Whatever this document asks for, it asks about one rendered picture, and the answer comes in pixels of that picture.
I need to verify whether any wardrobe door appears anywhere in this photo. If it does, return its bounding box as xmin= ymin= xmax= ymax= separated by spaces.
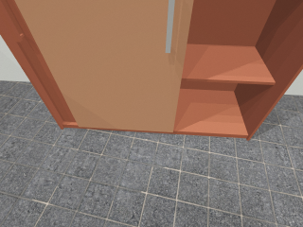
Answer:
xmin=1 ymin=0 xmax=76 ymax=122
xmin=14 ymin=0 xmax=194 ymax=132

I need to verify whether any handle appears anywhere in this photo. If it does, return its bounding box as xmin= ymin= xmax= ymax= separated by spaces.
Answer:
xmin=165 ymin=0 xmax=175 ymax=53
xmin=0 ymin=0 xmax=23 ymax=43

